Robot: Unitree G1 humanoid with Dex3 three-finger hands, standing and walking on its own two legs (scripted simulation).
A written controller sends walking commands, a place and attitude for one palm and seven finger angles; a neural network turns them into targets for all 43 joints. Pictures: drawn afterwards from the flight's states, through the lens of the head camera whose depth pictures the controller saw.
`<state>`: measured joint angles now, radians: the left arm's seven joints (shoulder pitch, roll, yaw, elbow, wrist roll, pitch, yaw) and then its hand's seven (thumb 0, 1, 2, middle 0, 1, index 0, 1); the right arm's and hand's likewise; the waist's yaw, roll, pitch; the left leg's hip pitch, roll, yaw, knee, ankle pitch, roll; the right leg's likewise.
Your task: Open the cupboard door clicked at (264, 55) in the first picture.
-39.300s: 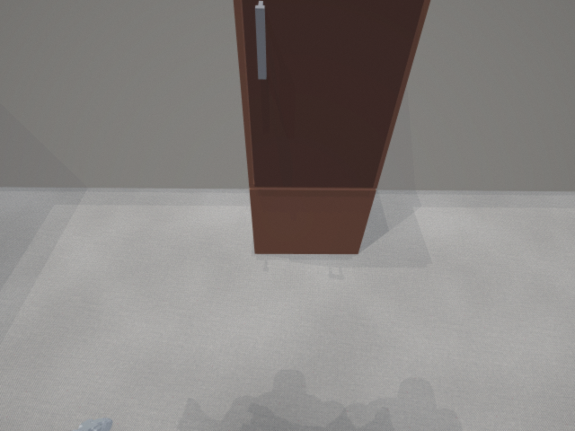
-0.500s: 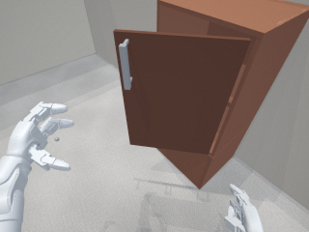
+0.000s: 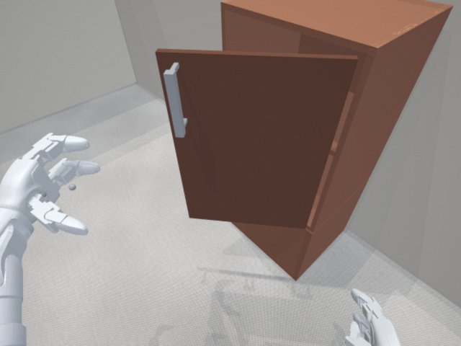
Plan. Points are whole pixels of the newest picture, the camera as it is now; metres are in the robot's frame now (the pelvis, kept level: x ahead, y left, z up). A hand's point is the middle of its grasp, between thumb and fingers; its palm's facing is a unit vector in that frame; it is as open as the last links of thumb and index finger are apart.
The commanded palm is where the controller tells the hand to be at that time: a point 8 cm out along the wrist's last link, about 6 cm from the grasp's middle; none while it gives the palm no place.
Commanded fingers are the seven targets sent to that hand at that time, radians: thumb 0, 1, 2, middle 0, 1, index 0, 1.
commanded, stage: raise the hand with hooked fingers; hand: left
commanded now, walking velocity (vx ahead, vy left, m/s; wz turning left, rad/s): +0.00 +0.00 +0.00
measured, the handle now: (178, 101) +0.58 +0.17 +0.15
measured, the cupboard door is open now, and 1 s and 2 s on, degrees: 41 41 41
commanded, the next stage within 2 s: move the hooked fingers beside the handle in 0.24 s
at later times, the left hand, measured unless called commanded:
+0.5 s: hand (84, 181) +0.31 +0.26 +0.17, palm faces +0.05 -1.00 -0.05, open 14.0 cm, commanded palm +0.29 +0.30 +0.17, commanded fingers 0.00 -0.50 0.30 -0.30 -1.20 -0.30 -1.20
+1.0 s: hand (115, 147) +0.39 +0.24 +0.16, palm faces +0.00 -1.00 -0.03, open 14.0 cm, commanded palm +0.37 +0.29 +0.16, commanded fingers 0.00 -0.50 0.30 -0.30 -1.20 -0.30 -1.20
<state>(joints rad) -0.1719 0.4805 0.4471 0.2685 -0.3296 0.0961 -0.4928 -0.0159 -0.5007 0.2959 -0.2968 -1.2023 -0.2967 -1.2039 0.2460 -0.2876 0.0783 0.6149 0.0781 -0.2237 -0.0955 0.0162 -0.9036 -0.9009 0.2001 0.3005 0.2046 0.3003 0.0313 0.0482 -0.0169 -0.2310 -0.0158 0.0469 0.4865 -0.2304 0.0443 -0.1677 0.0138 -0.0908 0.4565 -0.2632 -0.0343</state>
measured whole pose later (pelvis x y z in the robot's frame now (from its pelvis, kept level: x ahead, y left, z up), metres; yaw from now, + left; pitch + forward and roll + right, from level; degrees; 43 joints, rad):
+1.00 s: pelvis +0.01 -0.01 +0.00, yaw -1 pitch +2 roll +0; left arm -0.49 0.51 0.42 0.64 -0.25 0.01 -0.43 -0.02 -0.50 0.30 -0.30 -1.20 -0.30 -1.20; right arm 0.32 -0.30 0.05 0.65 0.08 -0.18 -0.10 0.01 -0.90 -0.90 0.20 0.30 0.20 0.30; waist -0.03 0.04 -0.03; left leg -0.30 0.00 0.06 0.51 -0.25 0.03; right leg -0.25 0.03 -0.07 0.50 -0.29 -0.05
